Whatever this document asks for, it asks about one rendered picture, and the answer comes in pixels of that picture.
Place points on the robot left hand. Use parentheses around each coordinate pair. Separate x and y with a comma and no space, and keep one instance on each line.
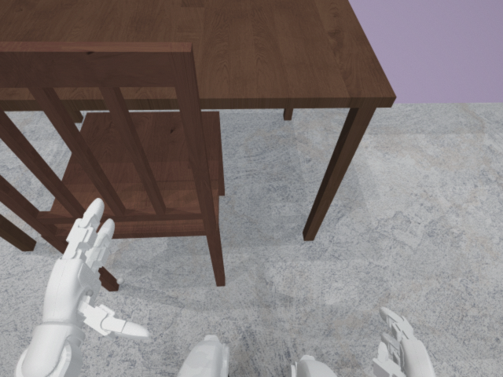
(76,272)

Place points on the right robot thigh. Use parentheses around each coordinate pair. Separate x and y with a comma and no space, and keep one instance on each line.
(310,368)

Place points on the robot right hand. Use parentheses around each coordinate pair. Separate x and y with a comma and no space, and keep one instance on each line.
(410,357)

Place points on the chair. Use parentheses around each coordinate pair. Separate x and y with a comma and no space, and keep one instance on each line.
(159,174)

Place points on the table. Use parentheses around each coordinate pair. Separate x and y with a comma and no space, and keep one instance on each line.
(249,54)

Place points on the left robot shin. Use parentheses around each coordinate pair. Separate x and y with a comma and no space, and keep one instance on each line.
(211,337)

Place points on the robot left forearm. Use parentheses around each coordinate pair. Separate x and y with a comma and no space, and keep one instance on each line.
(54,352)

